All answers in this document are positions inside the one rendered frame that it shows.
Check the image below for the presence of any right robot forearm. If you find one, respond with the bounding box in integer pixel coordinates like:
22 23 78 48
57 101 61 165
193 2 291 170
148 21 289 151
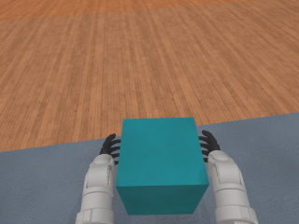
207 150 259 224

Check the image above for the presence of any robot right hand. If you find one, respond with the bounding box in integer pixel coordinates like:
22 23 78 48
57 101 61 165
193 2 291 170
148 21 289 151
198 130 221 162

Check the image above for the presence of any robot left hand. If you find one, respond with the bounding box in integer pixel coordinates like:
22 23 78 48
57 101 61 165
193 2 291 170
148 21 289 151
99 133 121 165

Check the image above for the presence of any left robot forearm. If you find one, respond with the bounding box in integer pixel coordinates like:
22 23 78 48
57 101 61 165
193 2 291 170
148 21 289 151
75 154 116 224

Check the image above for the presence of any carton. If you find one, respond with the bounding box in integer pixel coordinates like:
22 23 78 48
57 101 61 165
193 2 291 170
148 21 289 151
116 117 209 216

